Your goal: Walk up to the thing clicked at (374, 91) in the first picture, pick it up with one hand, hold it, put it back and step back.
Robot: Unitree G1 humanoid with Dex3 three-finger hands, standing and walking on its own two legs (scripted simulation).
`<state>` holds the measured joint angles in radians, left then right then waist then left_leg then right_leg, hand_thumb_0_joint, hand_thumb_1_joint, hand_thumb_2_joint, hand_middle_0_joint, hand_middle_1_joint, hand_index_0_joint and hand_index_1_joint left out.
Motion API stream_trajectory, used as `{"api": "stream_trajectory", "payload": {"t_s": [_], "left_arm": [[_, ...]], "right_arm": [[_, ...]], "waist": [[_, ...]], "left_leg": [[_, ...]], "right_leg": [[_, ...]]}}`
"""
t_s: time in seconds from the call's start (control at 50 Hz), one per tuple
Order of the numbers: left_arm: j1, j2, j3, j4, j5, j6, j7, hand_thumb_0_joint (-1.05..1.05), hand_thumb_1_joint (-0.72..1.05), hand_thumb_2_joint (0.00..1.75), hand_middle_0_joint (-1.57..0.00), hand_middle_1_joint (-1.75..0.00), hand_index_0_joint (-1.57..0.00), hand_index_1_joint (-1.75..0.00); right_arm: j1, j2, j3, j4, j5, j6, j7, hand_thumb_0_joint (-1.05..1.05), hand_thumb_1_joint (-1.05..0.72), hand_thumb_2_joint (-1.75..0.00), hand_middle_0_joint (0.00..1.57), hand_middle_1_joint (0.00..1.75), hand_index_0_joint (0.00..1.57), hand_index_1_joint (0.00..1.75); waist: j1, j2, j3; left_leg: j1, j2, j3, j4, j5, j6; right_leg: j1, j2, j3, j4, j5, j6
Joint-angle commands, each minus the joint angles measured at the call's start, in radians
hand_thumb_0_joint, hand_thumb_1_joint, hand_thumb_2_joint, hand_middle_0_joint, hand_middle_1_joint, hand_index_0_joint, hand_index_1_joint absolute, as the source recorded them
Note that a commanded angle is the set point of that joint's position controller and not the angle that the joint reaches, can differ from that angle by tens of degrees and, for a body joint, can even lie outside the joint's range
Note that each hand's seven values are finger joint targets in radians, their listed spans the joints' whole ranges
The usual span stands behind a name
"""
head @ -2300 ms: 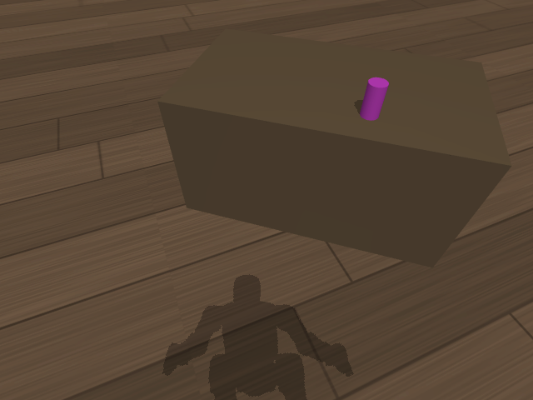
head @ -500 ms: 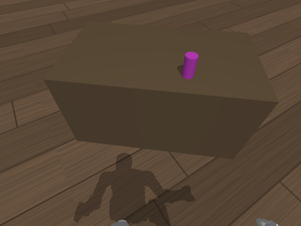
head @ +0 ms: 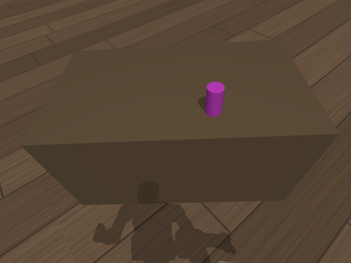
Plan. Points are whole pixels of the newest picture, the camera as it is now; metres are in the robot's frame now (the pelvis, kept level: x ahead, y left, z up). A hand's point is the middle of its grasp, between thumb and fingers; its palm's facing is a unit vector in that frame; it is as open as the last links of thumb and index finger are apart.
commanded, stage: walk up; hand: right
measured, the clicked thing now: (214, 99) +0.69 -0.14 -0.09
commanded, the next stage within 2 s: stand in 1.84 s
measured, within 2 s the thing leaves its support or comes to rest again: neither
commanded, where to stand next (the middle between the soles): +0.26 +0.09 m, yaw -3 degrees
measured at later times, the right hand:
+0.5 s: hand (258, 250) +0.18 -0.18 -0.12, palm faces +0.01 +0.92 -0.39, open 7.3 cm
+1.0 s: hand (242, 217) +0.26 -0.16 -0.13, palm faces +0.01 +0.93 -0.36, open 7.3 cm
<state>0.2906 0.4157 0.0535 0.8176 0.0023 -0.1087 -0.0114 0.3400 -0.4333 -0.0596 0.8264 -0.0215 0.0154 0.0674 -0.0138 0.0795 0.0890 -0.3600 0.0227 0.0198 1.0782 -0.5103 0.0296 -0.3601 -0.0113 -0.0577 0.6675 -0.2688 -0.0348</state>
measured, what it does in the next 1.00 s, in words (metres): walks ahead: left foot, then right foot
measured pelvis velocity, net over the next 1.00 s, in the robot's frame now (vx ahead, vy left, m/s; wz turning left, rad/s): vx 0.19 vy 0.10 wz -0.06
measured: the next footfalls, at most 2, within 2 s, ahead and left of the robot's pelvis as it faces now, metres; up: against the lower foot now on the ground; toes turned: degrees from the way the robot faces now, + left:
left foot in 0.26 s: +0.21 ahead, +0.22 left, +0.00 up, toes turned +1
right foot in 0.62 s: +0.28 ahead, -0.02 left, +0.00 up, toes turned -5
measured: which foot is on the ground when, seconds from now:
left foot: up 0.00-0.24, down 0.26-1.00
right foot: down 0.00-0.28, up 0.30-0.60, down 0.62-1.00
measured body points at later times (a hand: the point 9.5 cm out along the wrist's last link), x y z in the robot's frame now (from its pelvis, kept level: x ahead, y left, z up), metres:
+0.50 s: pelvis +0.14 +0.10 +0.01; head +0.17 +0.11 +0.46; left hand +0.22 +0.43 -0.11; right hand +0.18 -0.22 -0.09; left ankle +0.17 +0.21 -0.72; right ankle +0.20 -0.03 -0.68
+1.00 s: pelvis +0.19 +0.10 +0.02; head +0.21 +0.10 +0.47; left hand +0.33 +0.38 -0.11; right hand +0.26 -0.21 -0.11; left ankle +0.17 +0.21 -0.72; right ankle +0.24 -0.02 -0.72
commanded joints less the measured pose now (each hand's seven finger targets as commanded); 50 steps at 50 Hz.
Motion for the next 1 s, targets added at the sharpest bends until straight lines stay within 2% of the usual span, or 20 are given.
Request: {"api": "stream_trajectory", "payload": {"t_s": [0.0, 0.14, 0.22, 0.24, 0.26, 0.28, 0.3, 0.34, 0.38, 0.44, 0.5, 0.54, 0.58, 0.6, 0.62, 0.64, 0.7, 0.74, 0.84, 0.98], "left_arm": [[0.092, 0.295, 0.084, -0.044, -0.007, -0.013, 0.034, 0.00, 0.90, 0.90, -0.20, -0.30, -0.20, -0.30], [0.062, 0.331, 0.090, -0.066, 0.013, -0.020, 0.030, 0.00, 0.90, 0.90, -0.20, -0.30, -0.20, -0.30], [0.015, 0.286, 0.069, -0.064, 0.022, 0.001, 0.026, 0.00, 0.90, 0.90, -0.20, -0.30, -0.20, -0.30], [0.060, 0.208, 0.042, -0.061, 0.023, 0.007, 0.026, 0.00, 0.90, 0.90, -0.20, -0.30, -0.20, -0.30], [0.074, 0.151, 0.024, -0.073, -0.003, 0.008, 0.031, 0.00, 0.90, 0.90, -0.20, -0.30, -0.20, -0.30], [0.042, 0.248, 0.042, -0.048, 0.007, 0.011, 0.046, 0.00, 0.90, 0.90, -0.20, -0.30, -0.20, -0.30], [0.031, 0.279, 0.043, -0.036, -0.001, 0.009, 0.044, 0.00, 0.90, 0.90, -0.20, -0.30, -0.20, -0.30], [0.112, 0.257, 0.048, 0.023, -0.007, 0.001, 0.028, 0.00, 0.90, 0.90, -0.20, -0.30, -0.20, -0.30], [0.116, 0.227, 0.045, 0.041, 0.001, 0.009, 0.012, 0.00, 0.90, 0.90, -0.20, -0.30, -0.20, -0.30], [0.074, 0.178, 0.040, 0.027, 0.008, 0.030, 0.008, 0.00, 0.90, 0.90, -0.20, -0.30, -0.20, -0.30], [0.034, 0.155, 0.042, 0.026, 0.006, 0.048, 0.014, 0.00, 0.90, 0.90, -0.20, -0.30, -0.20, -0.30], [0.026, 0.146, 0.042, 0.034, 0.005, 0.056, 0.015, 0.00, 0.90, 0.90, -0.20, -0.30, -0.20, -0.30], [0.015, 0.181, 0.050, 0.042, 0.011, 0.052, 0.018, 0.00, 0.90, 0.90, -0.20, -0.30, -0.20, -0.30], [-0.018, 0.234, 0.056, 0.030, 0.019, 0.047, 0.020, 0.00, 0.90, 0.90, -0.20, -0.30, -0.20, -0.30], [-0.074, 0.254, 0.054, 0.016, 0.009, 0.043, 0.019, 0.00, 0.90, 0.90, -0.20, -0.30, -0.20, -0.30], [-0.109, 0.256, 0.045, 0.020, 0.000, 0.049, 0.017, 0.00, 0.90, 0.90, -0.20, -0.30, -0.20, -0.30], [-0.174, 0.207, 0.019, 0.041, 0.003, 0.066, 0.018, 0.00, 0.90, 0.90, -0.20, -0.30, -0.20, -0.30], [-0.175, 0.168, 0.008, 0.067, -0.003, 0.073, 0.012, 0.00, 0.90, 0.90, -0.20, -0.30, -0.20, -0.30], [-0.219, 0.162, 0.005, 0.131, -0.009, 0.068, 0.012, 0.00, 0.90, 0.90, -0.20, -0.30, -0.20, -0.30], [-0.278, 0.137, -0.010, 0.203, -0.005, 0.079, 0.008, 0.00, 0.90, 0.90, -0.20, -0.30, -0.20, -0.30]], "right_arm": [[0.021, -0.198, -0.070, -0.090, 0.002, -0.040, -0.012, 0.00, -0.90, -0.90, 0.20, 0.30, 0.20, 0.30], [-0.075, -0.174, -0.090, -0.115, -0.007, -0.039, 0.022, 0.00, -0.90, -0.90, 0.20, 0.30, 0.20, 0.30], [0.106, -0.203, -0.117, -0.041, -0.009, -0.054, 0.015, 0.00, -0.90, -0.90, 0.20, 0.30, 0.20, 0.30], [0.193, -0.265, -0.136, -0.021, -0.020, -0.061, 0.004, 0.00, -0.90, -0.90, 0.20, 0.30, 0.20, 0.30], [0.168, -0.335, -0.141, -0.061, -0.019, -0.072, -0.003, 0.00, -0.90, -0.90, 0.20, 0.30, 0.20, 0.30], [0.103, -0.376, -0.147, -0.075, 0.009, -0.070, -0.003, 0.00, -0.90, -0.90, 0.20, 0.30, 0.20, 0.30], [0.045, -0.326, -0.133, -0.093, 0.009, -0.067, -0.009, 0.00, -0.90, -0.90, 0.20, 0.30, 0.20, 0.30], [-0.023, -0.259, -0.100, -0.098, 0.013, -0.078, -0.024, 0.00, -0.90, -0.90, 0.20, 0.30, 0.20, 0.30], [-0.021, -0.252, -0.085, -0.080, 0.013, -0.087, -0.031, 0.00, -0.90, -0.90, 0.20, 0.30, 0.20, 0.30], [-0.009, -0.233, -0.065, -0.078, 0.010, -0.093, -0.048, 0.00, -0.90, -0.90, 0.20, 0.30, 0.20, 0.30], [-0.040, -0.219, -0.049, -0.072, 0.021, -0.085, -0.061, 0.00, -0.90, -0.90, 0.20, 0.30, 0.20, 0.30], [-0.060, -0.215, -0.041, -0.069, 0.030, -0.077, -0.069, 0.00, -0.90, -0.90, 0.20, 0.30, 0.20, 0.30], [-0.071, -0.162, -0.017, -0.064, 0.039, -0.068, -0.073, 0.00, -0.90, -0.90, 0.20, 0.30, 0.20, 0.30], [-0.053, -0.130, -0.005, -0.060, 0.041, -0.068, -0.075, 0.00, -0.90, -0.90, 0.20, 0.30, 0.20, 0.30], [-0.014, -0.110, 0.002, -0.033, 0.039, -0.061, -0.079, 0.00, -0.90, -0.90, 0.20, 0.30, 0.20, 0.30], [-0.025, -0.153, -0.013, 0.004, 0.037, -0.052, -0.089, 0.00, -0.90, -0.90, 0.20, 0.30, 0.20, 0.30], [-0.009, -0.158, -0.010, 0.077, 0.037, -0.066, -0.086, 0.00, -0.90, -0.90, 0.20, 0.30, 0.20, 0.30], [-0.085, -0.199, -0.009, 0.085, 0.023, -0.079, -0.083, 0.00, -0.90, -0.90, 0.20, 0.30, 0.20, 0.30], [-0.160, -0.167, 0.014, 0.147, 0.026, -0.083, -0.084, 0.00, -0.90, -0.90, 0.20, 0.30, 0.20, 0.30], [-0.269, -0.147, 0.021, 0.200, 0.018, -0.070, -0.079, 0.00, -0.90, -0.90, 0.20, 0.30, 0.20, 0.30]], "waist": [[0.024, -0.192, -0.053], [0.030, -0.232, -0.043], [-0.093, -0.106, -0.101], [-0.137, 0.132, -0.121], [-0.111, 0.305, -0.077], [-0.091, 0.185, -0.033], [-0.057, 0.059, 0.015], [0.005, 0.068, 0.003], [0.008, 0.097, -0.007], [0.011, 0.090, -0.027], [0.022, 0.072, -0.078], [0.035, 0.048, -0.106], [0.053, -0.039, -0.130], [0.037, -0.165, -0.148], [0.012, -0.202, -0.171], [0.014, -0.213, -0.154], [-0.017, -0.211, -0.138], [0.015, -0.137, -0.127], [0.019, -0.073, -0.165], [0.028, -0.061, -0.122]], "left_leg": [[-0.260, 0.087, -0.100, 0.024, 0.091, -0.017], [-0.060, 0.087, -0.004, -0.298, 0.184, -0.021], [0.313, 0.003, 0.078, -0.447, 0.191, -0.005], [0.388, 0.079, -0.091, -0.593, -0.010, 0.034], [0.367, 0.340, -0.597, -0.842, -0.208, 0.110], [0.232, 0.423, -0.720, -0.879, -0.265, 0.222], [0.160, 0.372, -0.562, -0.843, -0.169, 0.216], [0.161, 0.296, -0.372, -0.770, 0.015, 0.198], [0.114, 0.261, -0.240, -0.734, 0.282, 0.196], [0.104, 0.267, -0.156, -0.675, 0.652, 0.205], [0.085, 0.254, -0.107, -0.576, 0.836, 0.165], [0.057, 0.239, -0.098, -0.518, 0.772, 0.140], [-0.017, 0.183, -0.075, -0.439, 0.549, 0.069], [-0.070, 0.116, -0.023, -0.353, 0.395, 0.023], [-0.032, 0.030, 0.006, -0.279, 0.124, -0.009], [0.043, 0.010, 0.005, -0.282, -0.046, 0.003], [0.151, 0.048, -0.038, -0.506, 0.193, 0.012], [0.102, 0.154, -0.177, -0.622, 0.250, 0.052], [0.146, 0.123, -0.072, -0.622, 0.494, 0.024], [0.159, 0.126, -0.062, -0.750, 0.313, 0.013]], "right_leg": [[0.217, -0.286, 0.381, -0.304, 0.132, -0.214], [0.021, -0.235, 0.217, -0.269, 0.014, -0.185], [-0.192, -0.165, 0.138, -0.017, -0.118, -0.109], [-0.276, -0.082, 0.052, 0.300, -0.101, -0.069], [-0.474, 0.074, 0.020, 0.508, -0.278, -0.013], [-0.444, -0.004, 0.127, 0.585, -0.310, -0.030], [-0.415, -0.032, 0.146, 0.599, -0.225, -0.026], [-0.341, -0.084, 0.121, 0.487, -0.137, -0.015], [-0.229, -0.086, 0.072, 0.338, -0.131, 0.007], [-0.127, -0.072, 0.042, 0.216, -0.091, 0.015], [-0.014, -0.031, 0.012, 0.117, -0.017, -0.010], [0.086, -0.011, 0.004, 0.014, 0.059, -0.024], [0.221, -0.036, 0.074, -0.113, 0.180, -0.055], [0.249, -0.165, 0.255, -0.163, 0.264, -0.100], [0.175, -0.324, 0.446, -0.233, 0.247, -0.201], [0.094, -0.339, 0.451, -0.225, 0.224, -0.248], [0.015, -0.213, 0.276, -0.169, 0.220, -0.116], [0.053, -0.101, 0.167, -0.103, 0.170, -0.034], [0.189, -0.119, 0.147, -0.132, 0.365, -0.047], [0.218, -0.115, 0.147, -0.255, 0.239, -0.016]]}}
